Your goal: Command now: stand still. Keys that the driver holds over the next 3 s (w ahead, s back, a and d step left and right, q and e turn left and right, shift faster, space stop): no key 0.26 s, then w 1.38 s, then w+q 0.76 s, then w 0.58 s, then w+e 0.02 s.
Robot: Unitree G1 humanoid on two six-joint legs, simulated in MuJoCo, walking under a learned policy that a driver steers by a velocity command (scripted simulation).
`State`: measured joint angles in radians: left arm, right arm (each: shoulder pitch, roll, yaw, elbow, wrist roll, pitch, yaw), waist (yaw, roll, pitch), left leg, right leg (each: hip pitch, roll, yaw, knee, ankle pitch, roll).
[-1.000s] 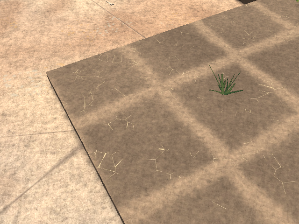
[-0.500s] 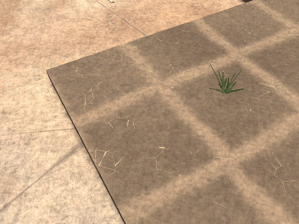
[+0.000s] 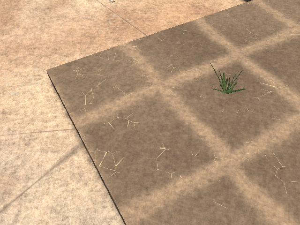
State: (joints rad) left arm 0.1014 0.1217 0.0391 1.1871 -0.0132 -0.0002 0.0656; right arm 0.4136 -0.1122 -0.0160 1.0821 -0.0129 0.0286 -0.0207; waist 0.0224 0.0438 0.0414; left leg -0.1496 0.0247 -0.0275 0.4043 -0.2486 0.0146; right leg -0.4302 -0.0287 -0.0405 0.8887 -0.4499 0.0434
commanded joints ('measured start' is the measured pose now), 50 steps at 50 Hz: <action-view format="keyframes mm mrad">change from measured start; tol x16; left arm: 1 4 67 8 -24 0 -6 2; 22 -102 69 10 -132 -40 -75 -37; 30 450 231 53 -31 27 -116 -46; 34 264 123 1 -56 10 -148 -78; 50 450 237 13 -90 8 -122 -23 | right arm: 1 125 -68 -11 3 0 -1 -2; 22 197 -159 -52 -31 21 -25 -37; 46 -644 -71 -29 -395 49 -118 79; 50 -558 -209 -72 -405 34 -124 80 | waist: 1 1 8 9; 19 -80 171 115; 26 42 92 35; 29 198 -283 -65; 33 39 -73 81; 50 -62 -218 8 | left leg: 1 -45 60 -40 -83 146 10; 13 -47 60 -39 -85 142 11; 18 0 257 -356 -266 -540 170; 25 -143 222 -225 -222 -404 149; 27 -331 128 -103 -89 -306 115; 29 -556 -64 67 521 -36 11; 30 -671 -66 -108 831 -196 30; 32 -756 5 -135 939 -52 83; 42 -737 34 60 549 212 42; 50 -270 -98 149 150 242 111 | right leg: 1 20 -28 22 -118 187 -48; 14 18 -17 3 -106 126 -47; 21 -437 -42 -19 224 -194 -129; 26 83 51 -119 -77 -39 -139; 28 245 -63 133 -242 -244 -211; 30 435 -377 910 -677 -374 -363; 38 401 -192 265 -691 397 -204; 47 357 -152 43 -840 628 -181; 50 534 -198 16 -615 1217 -151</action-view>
